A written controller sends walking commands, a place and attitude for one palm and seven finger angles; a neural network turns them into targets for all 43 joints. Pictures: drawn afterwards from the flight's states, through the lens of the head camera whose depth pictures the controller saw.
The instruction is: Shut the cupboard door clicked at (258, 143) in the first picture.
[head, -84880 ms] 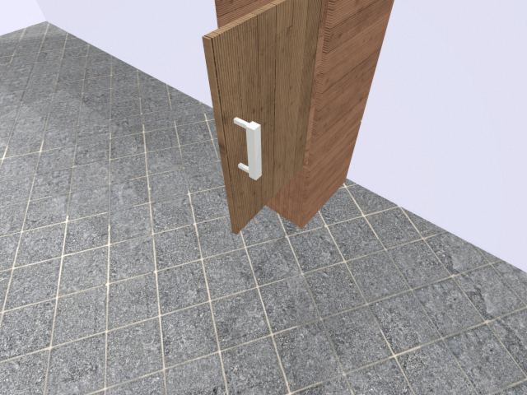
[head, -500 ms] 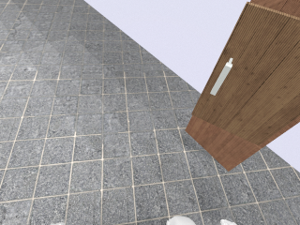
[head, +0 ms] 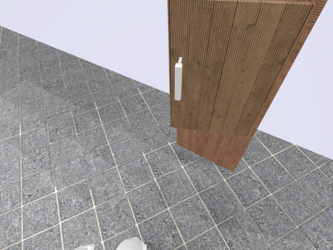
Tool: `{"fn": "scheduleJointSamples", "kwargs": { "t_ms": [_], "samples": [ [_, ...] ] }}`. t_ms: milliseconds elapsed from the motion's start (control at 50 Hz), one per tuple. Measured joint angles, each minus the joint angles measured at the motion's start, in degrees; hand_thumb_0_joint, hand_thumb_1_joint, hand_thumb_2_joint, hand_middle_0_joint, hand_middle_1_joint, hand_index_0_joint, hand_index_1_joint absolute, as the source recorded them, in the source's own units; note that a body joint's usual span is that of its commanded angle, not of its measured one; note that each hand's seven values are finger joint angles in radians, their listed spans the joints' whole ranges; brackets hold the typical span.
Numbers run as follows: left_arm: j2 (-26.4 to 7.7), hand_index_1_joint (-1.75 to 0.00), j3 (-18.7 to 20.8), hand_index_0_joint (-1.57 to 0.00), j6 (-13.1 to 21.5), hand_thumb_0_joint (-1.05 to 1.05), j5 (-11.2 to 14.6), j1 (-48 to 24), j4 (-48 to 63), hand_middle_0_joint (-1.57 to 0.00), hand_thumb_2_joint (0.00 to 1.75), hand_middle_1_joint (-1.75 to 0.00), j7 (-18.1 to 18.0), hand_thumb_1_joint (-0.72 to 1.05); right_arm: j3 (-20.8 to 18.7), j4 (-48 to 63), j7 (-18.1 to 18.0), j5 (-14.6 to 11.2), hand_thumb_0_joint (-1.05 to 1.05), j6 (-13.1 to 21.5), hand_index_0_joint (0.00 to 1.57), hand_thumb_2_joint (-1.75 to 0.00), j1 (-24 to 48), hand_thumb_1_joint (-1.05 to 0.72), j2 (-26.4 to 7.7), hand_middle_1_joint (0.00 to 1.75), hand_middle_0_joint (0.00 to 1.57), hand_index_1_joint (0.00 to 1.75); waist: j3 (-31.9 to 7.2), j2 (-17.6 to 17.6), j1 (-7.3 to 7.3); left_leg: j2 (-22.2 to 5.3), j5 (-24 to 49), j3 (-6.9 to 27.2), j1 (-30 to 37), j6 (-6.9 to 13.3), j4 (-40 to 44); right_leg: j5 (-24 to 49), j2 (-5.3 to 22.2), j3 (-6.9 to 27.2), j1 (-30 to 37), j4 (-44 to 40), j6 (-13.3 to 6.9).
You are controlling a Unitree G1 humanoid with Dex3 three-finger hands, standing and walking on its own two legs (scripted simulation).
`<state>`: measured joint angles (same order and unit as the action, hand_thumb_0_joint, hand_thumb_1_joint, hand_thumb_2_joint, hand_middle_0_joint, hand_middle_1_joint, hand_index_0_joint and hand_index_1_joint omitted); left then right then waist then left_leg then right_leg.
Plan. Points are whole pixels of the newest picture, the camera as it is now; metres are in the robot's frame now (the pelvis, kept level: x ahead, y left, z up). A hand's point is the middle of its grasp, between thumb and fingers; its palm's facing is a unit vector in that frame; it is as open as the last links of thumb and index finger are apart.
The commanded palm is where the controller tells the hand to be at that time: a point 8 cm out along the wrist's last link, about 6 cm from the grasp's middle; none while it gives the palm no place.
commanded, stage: turn to face it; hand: left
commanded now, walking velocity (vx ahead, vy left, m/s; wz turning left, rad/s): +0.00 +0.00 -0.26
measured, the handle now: (179, 79) +0.68 -0.02 -0.01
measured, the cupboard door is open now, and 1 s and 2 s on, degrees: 21 21 21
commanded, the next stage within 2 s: take the last steps up to it in 0.10 s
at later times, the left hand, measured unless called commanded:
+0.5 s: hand out of the picture +0.12 +0.22 -0.17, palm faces -0.15 -0.97 -0.18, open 7.4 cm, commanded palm none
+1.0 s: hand (139, 243) +0.17 +0.09 -0.18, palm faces -0.13 -0.98 -0.18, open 7.3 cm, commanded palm none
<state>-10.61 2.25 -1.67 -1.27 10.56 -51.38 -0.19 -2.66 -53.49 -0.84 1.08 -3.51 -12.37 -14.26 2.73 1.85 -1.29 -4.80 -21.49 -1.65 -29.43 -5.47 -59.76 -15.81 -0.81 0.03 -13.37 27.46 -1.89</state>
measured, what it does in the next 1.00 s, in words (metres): walks ahead: left foot, then right foot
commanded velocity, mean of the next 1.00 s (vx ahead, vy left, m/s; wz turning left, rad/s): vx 0.17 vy -0.07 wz -0.11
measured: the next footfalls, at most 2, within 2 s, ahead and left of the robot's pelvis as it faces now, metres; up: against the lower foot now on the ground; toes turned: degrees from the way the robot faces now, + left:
left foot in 0.18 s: +0.07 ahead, +0.13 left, +0.00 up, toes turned +0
right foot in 0.68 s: +0.09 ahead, -0.16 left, +0.00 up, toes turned -16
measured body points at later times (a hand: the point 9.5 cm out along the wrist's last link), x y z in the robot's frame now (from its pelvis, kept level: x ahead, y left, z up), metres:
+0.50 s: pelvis +0.03 +0.03 +0.01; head +0.06 +0.05 +0.46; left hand +0.13 +0.27 -0.15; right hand +0.01 -0.22 -0.13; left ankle +0.03 +0.13 -0.74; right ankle -0.01 -0.13 -0.67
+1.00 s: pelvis +0.13 -0.08 +0.00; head +0.15 -0.07 +0.45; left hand +0.17 +0.15 -0.16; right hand +0.14 -0.32 -0.15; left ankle +0.20 +0.01 -0.72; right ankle +0.06 -0.15 -0.74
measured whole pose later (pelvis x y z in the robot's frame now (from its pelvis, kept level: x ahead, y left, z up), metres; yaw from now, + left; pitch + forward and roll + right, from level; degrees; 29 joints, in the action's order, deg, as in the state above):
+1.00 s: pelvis +0.13 -0.08 +0.00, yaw -10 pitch +0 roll -2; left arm -9.4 2.1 2.0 -1.3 16.5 -62.3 -0.7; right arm -1.9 -58.6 -0.1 1.7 -0.1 -12.7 -9.4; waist 1.7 0.6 -0.4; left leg -4.5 -18.1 -5.8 -25.9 -1.9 -42.8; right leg -16.8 -3.1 -7.3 -4.4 20.6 -3.5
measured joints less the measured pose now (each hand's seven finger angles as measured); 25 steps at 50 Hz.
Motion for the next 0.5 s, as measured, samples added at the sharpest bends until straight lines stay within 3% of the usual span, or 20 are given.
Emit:
{"fn": "scheduleJointSamples", "kwargs": {
  "t_ms": [100,160,180,220,260,320,360,500],
  "samples": [
    [0.09,-0.30,0.36,-0.20,-0.06,0.00,-0.38,1.64,-1.17,-0.20,0.90,-0.30,-0.11,0.90,0.52,-0.01,-0.11,-0.28,0.01,0.30,0.20,-0.90,1.01,-0.91,1.77,0.29,0.20,0.30,-0.71,-1.74,1.45,1.47,-1.60,-0.31,3.94,0.41,10.64,-0.46,-0.69,1.53,0.54,0.07,0.47],
    [-0.43,-0.30,0.82,-0.20,-0.48,0.00,-0.23,2.77,-2.08,-0.20,0.90,-0.30,-0.28,0.90,0.96,0.30,-0.34,-0.46,0.01,1.12,0.20,-0.90,1.45,-0.91,2.68,0.29,0.20,0.30,-1.08,-2.91,2.12,2.62,3.50,-0.93,9.17,1.12,22.24,-1.94,-1.07,2.73,-0.09,2.42,1.43],
    [-0.58,-0.30,0.97,-0.20,-0.75,0.00,-0.02,3.23,-2.32,-0.20,0.90,-0.30,-0.33,0.90,1.16,0.52,-0.40,-0.40,0.01,1.73,0.20,-0.90,1.31,-0.91,2.75,0.29,0.20,0.30,-1.43,-2.82,2.12,2.46,5.90,-1.01,11.06,2.55,26.29,-2.82,-1.55,2.92,-0.71,3.87,1.86],
    [-1.55,-0.30,1.41,-0.20,-1.48,0.00,0.38,3.20,-3.13,-0.20,0.90,-0.30,-0.42,0.90,1.69,0.43,-0.66,0.08,0.01,2.41,0.20,-0.90,1.59,-0.91,3.81,0.29,0.20,0.30,-1.18,-4.57,2.23,3.00,4.79,-2.24,11.21,5.97,25.68,-7.40,-1.12,3.37,-2.93,9.81,1.81],
    [-2.31,-0.30,1.79,-0.20,-2.05,0.00,0.23,3.28,-3.64,-0.20,0.90,-0.30,-0.29,0.90,2.43,0.66,-0.92,0.62,0.00,2.72,0.21,-0.90,1.50,-0.91,4.59,0.29,0.20,0.30,-0.85,-5.25,2.32,2.60,4.15,-3.33,12.10,7.26,26.15,-12.12,-1.27,2.89,-6.05,19.39,1.95],
    [-3.02,-0.30,2.40,-0.20,-2.52,0.00,-0.29,3.20,-4.25,-0.20,0.90,-0.30,0.55,0.90,2.97,0.69,-1.23,1.09,0.00,3.13,0.21,-0.90,0.37,-0.91,5.25,0.29,0.20,0.30,-0.86,-4.94,1.99,1.75,5.54,-3.97,14.03,7.16,29.58,-11.32,-0.86,1.55,-9.85,30.38,2.45],
    [-3.29,-0.30,2.60,-0.20,-2.39,0.00,-0.48,3.22,-4.47,-0.20,0.90,-0.30,1.17,0.90,3.00,0.20,-1.26,1.17,0.00,3.46,0.21,-0.90,-0.59,-0.91,5.37,0.29,0.20,0.30,-0.98,-4.43,1.84,1.17,6.60,-4.46,15.40,7.09,32.08,-9.28,-0.10,0.82,-11.15,32.84,2.72],
    [-3.39,-0.30,2.60,-0.19,-2.42,0.00,-0.75,2.19,-5.02,-0.19,0.90,-0.30,2.38,0.91,1.67,-2.86,-1.14,1.30,0.00,4.45,0.21,-0.90,-4.94,-0.91,4.46,0.30,0.21,0.30,-1.29,-2.72,0.29,-0.83,7.77,-6.95,19.60,5.95,37.14,-4.80,2.71,-0.98,-12.10,26.69,3.21]
  ]
}}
